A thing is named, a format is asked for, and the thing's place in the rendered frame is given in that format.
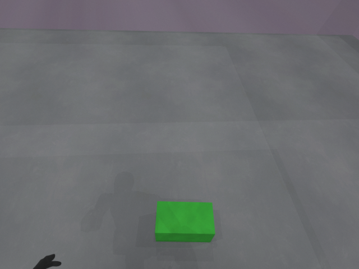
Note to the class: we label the carton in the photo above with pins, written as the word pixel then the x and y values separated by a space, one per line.
pixel 184 222

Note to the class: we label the left robot hand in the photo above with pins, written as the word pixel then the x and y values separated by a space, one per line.
pixel 47 262

